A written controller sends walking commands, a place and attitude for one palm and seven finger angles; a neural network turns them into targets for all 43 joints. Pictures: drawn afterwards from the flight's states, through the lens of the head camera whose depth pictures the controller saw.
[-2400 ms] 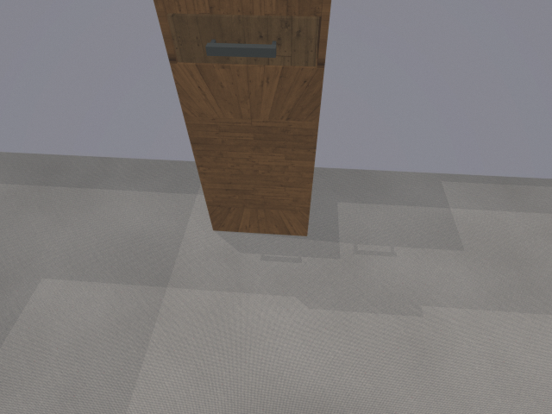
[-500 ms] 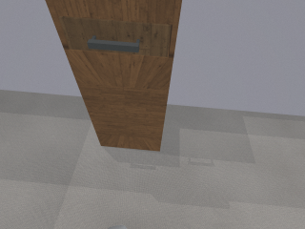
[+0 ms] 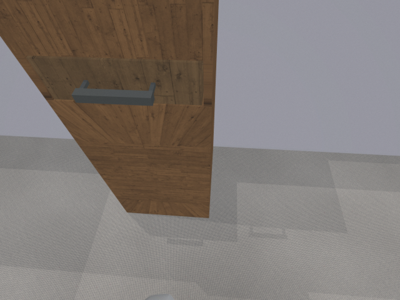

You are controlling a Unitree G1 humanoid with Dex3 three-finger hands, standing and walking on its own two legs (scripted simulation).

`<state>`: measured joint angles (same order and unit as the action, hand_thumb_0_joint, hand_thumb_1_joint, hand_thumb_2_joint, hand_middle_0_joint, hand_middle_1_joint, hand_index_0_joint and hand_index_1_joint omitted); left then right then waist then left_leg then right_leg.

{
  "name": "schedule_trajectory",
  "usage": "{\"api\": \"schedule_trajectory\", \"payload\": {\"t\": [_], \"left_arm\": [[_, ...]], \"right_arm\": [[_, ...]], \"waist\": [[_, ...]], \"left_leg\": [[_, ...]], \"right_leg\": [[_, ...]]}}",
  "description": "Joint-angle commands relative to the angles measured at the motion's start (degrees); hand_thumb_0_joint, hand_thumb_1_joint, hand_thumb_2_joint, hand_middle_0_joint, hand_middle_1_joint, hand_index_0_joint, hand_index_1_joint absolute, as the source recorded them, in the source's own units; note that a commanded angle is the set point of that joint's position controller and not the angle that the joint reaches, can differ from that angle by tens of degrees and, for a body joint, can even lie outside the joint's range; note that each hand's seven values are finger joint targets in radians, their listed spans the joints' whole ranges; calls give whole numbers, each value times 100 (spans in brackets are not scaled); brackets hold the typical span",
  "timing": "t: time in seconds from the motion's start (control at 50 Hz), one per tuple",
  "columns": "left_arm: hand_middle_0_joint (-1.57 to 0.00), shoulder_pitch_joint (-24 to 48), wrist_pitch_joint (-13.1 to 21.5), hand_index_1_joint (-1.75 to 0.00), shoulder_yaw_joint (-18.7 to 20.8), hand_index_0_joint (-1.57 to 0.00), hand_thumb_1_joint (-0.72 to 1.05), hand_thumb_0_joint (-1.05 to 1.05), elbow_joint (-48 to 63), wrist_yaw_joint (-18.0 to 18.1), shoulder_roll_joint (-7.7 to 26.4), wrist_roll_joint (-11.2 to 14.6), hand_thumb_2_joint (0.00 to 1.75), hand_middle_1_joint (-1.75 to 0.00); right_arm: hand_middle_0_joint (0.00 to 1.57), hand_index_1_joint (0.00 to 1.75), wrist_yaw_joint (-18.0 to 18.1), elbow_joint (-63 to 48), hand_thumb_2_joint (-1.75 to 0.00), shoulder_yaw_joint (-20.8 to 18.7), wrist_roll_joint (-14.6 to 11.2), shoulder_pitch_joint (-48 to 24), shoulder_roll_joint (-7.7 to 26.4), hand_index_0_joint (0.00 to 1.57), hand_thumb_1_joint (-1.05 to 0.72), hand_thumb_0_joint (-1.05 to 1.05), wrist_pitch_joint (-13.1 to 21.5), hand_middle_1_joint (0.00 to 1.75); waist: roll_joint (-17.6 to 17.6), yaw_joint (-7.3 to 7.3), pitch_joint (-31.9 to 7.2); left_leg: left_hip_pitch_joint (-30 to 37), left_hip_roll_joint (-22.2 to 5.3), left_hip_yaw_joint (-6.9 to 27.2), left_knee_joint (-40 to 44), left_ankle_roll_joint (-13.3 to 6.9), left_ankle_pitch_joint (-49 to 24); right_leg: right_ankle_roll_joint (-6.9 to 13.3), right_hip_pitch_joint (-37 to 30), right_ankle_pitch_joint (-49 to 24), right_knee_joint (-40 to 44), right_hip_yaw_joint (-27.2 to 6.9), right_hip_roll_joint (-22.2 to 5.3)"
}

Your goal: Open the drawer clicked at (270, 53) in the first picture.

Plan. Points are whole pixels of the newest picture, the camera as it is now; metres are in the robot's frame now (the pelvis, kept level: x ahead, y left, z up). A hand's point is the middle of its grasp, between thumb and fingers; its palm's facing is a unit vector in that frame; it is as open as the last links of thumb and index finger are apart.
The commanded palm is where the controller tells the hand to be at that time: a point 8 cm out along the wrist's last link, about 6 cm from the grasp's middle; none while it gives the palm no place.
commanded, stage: come to a stop and stand still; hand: left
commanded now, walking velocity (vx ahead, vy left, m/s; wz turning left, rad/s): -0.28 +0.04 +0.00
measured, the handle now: (116, 91) +0.53 +0.22 +0.10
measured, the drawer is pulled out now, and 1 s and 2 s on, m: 0.00 0.00 0.00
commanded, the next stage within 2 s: look again from close up in 1.34 s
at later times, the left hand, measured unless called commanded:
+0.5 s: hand out of the picture +0.07 +0.16 -0.16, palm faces +0.02 -0.96 -0.28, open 7.4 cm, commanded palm none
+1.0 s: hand out of the picture -0.06 +0.17 -0.17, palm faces +0.02 -0.98 -0.21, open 7.4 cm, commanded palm none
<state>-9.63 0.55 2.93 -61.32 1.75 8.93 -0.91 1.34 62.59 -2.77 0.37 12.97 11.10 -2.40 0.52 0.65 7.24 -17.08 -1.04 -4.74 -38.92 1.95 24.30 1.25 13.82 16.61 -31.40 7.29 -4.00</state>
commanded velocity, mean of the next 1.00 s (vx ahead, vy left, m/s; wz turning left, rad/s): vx -0.03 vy -0.01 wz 0.00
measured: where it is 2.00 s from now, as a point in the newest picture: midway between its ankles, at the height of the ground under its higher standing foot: outside the picture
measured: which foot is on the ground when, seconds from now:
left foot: up 0.00-0.04, down 0.06-0.36, up 0.38-0.58, down 0.60-1.00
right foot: down 0.00-0.08, up 0.10-0.34, down 0.36-1.00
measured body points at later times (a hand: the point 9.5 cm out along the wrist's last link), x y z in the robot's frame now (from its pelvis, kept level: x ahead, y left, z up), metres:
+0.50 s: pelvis -0.01 -0.04 -0.02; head +0.00 -0.06 +0.43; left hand +0.06 +0.21 -0.14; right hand +0.08 -0.29 -0.16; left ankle +0.01 +0.08 -0.70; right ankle -0.04 -0.14 -0.74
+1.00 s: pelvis -0.05 -0.02 +0.00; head -0.05 -0.01 +0.45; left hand -0.06 +0.22 -0.16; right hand -0.03 -0.26 -0.15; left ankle +0.03 +0.05 -0.74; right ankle -0.04 -0.14 -0.74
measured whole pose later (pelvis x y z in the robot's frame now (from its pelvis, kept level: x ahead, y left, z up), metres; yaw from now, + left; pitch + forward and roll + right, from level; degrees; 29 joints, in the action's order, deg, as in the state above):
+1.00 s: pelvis -0.05 -0.02 +0.00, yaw -1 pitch -2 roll -1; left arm -22.0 -0.5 0.5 -58.8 1.6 10.9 -1.0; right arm 0.7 58.7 -1.0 1.5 17.1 10.5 -1.3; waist 0.4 0.2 0.1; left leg -16.8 1.3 -3.4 -27.0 -3.8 8.6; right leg 0.4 11.1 13.3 -26.3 1.7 1.1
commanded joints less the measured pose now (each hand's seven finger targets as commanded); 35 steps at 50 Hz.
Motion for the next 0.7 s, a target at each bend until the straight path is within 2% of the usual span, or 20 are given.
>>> {"api": "schedule_trajectory", "payload": {"t": [0.0, 0.02, 0.04, 0.06, 0.08, 0.18, 0.26, 0.28, 0.3, 0.32, 0.34, 0.36, 0.38, 0.4, 0.48, 0.52, 0.56, 0.58, 0.62, 0.68], "left_arm": [[-20, -203, -82, -30, 265, -20, 90, 0, 261, 142, 1095, 55, 90, -30], [-20, -285, -118, -30, 235, -20, 90, 0, 343, 149, 886, 78, 90, -30], [-20, -275, -143, -30, 159, -20, 90, 0, 450, 172, 656, 71, 90, -30], [-20, -128, -180, -30, 138, -20, 90, 0, 518, 170, 564, 48, 90, -30], [-20, -3, -255, -30, 137, -20, 90, 0, 558, 162, 590, 45, 90, -30], [-20, -51, -269, -30, 191, -20, 90, 0, 587, 52, 527, 56, 90, -30], [-20, -186, -207, -30, 107, -20, 90, 0, 685, 13, 410, 31, 90, -30], [-20, -982, -75, -30, -92, -20, 90, 0, 964, 15, 1136, -2, 90, -30], [-20, -884, -70, -30, 53, -20, 90, 0, 1036, 17, 924, -19, 90, -30], [-20, -566, -46, -30, 141, -20, 90, 0, 1240, 100, 1363, -119, 90, -30], [-20, -665, -11, -30, 143, -20, 90, 0, 1405, 110, 1431, -145, 90, -30], [-20, -642, 9, -30, 144, -20, 90, 0, 1430, 131, 1299, -150, 90, -30], [-20, -630, 51, -30, 149, -20, 90, 0, 1454, 173, 1203, -100, 90, -30], [-20, -555, 59, -30, 129, -20, 90, 0, 1501, 214, 1114, -82, 90, -30], [-20, -421, -33, -30, 107, -20, 90, 0, 1713, 207, 1185, -135, 90, -30], [-20, -430, -73, -30, 71, -20, 90, 0, 1677, 177, 1191, -62, 90, -30], [-20, -564, -104, -30, 10, -20, 90, 0, 1617, 130, 973, -2, 90, -30], [-20, -754, -107, -30, 4, -20, 90, 0, 1581, 108, 940, -12, 90, -30], [-20, -824, -109, -30, -27, -20, 90, 0, 1422, 90, 934, -26, 90, -30], [-20, -1014, -45, -30, -57, -20, 90, 0, 1163, 29, 941, -33, 90, -30]], "right_arm": [[20, 30, 2, -205, -90, -116, 23, 520, 384, 20, -90, 0, 34, 30], [20, 30, 20, -242, -90, -159, 62, 578, 640, 20, -90, 0, 57, 30], [20, 30, 30, -309, -90, -217, 91, 708, 918, 20, -90, 0, 55, 30], [20, 30, 70, -352, -90, -239, 101, 772, 1017, 20, -90, 0, 47, 30], [20, 30, 122, -390, -90, -207, 108, 691, 1037, 20, -90, 0, 53, 30], [20, 30, 159, -727, -90, -210, 149, -2, 850, 20, -90, 0, 83, 30], [20, 30, 89, -717, -90, -250, 155, -15, 904, 20, -90, 0, 92, 30], [20, 30, 64, -1353, -90, -248, 149, -214, 1144, 20, -90, 0, 90, 30], [20, 30, 26, -1493, -90, -295, 99, -404, 968, 20, -90, 0, 164, 30], [20, 30, 3, -1650, -90, -217, 96, -67, 464, 20, -90, 0, 161, 30], [20, 30, -17, -1757, -90, -206, 107, -169, 405, 20, -90, 0, 114, 30], [20, 30, -26, -1738, -90, -208, 117, -424, 225, 20, -90, 0, 88, 30], [20, 30, -32, -1733, -90, -189, 116, -243, 228, 20, -90, 0, 53, 30], [20, 30, -37, -1771, -90, -188, 92, -280, 301, 20, -90, 0, 55, 30], [20, 30, -78, -1783, -90, -140, 47, -235, 192, 20, -90, 0, 46, 30], [20, 30, -74, -1618, -90, -125, 69, 103, 221, 20, -90, 0, 87, 30], [20, 30, -65, -1547, -90, -128, 96, 219, 516, 20, -90, 0, 177, 30], [20, 30, -66, -1604, -90, -142, 124, 160, 786, 20, -90, 0, 206, 30], [20, 30, -56, -1527, -90, -107, 141, -49, 838, 20, -90, 0, 219, 30], [20, 30, -42, -1471, -90, -80, 120, -197, 832, 20, -90, 0, 235, 30]], "waist": [[-525, -3, -1021], [397, -24, -1213], [1192, 49, -1257], [1460, 197, -1178], [1431, 162, -1067], [636, -54, -994], [989, -23, -1043], [277, -322, -1401], [-904, -389, -1524], [-1900, -104, -1505], [-1074, -196, -1432], [-647, -159, -1242], [-1362, -67, -1311], [-1608, -32, -1081], [-691, 53, -566], [-587, 139, -533], [115, 93, -440], [375, -39, -374], [917, -132, -263], [506, -212, -328]], "left_leg": [[576, -344, 94, 1267, -60, -2458], [1275, -1135, 739, 1280, -396, -5101], [1466, -1883, 1291, 1466, -931, -6862], [1417, -2182, 1522, 1791, -1381, -7434], [1104, -2257, 1514, 1700, -1535, -7213], [1227, -1731, 881, 1562, -1276, -5157], [1011, -1694, 935, 1568, -1110, -4232], [1157, -1214, 896, 879, -725, -3749], [355, -727, 396, 150, -362, -1879], [-792, 40, 147, -528, -128, 168], [-976, 101, 462, -1086, -107, 479], [-1328, 208, 443, -1613, -123, 440], [-1573, 187, 498, -2018, -188, 311], [-1663, 80, 620, -2171, -219, 254], [-705, 96, 328, -839, -222, -89], [225, 126, 226, 218, -278, -920], [683, -408, 855, 950, -509, -1706], [423, -777, 1252, 1236, -730, -1682], [-196, -874, 1603, 1859, -845, -795], [-443, -638, 1365, 2030, -679, 36]], "right_leg": [[459, -762, -4579, -14, -667, -1136], [95, -99, -2888, -332, -283, -655], [-110, 315, -144, -1139, -37, -21], [-114, 662, 2098, -2482, -323, 390], [-94, 833, 2348, -3172, -840, 385], [-217, 1113, 1459, -2922, -929, 385], [-155, 336, 1008, -914, -578, 325], [-301, -109, 204, 370, -591, 374], [-301, -186, -1186, 1093, -1107, -126], [178, -853, -2924, 891, -2359, -1124], [638, -816, -3287, 662, -2442, -1437], [696, -937, -4276, 382, -2272, -1110], [571, -1159, -4991, 227, -2278, -1018], [651, -1048, -5187, 182, -2095, -1051], [848, -81, -3519, 388, -1653, -871], [636, 477, -2192, 466, -1585, -666], [285, 975, -566, 405, -1348, -160], [149, 793, -18, 419, -1085, 80], [56, 225, 264, 256, -780, 268], [105, -228, -1, 609, -959, 156]]}}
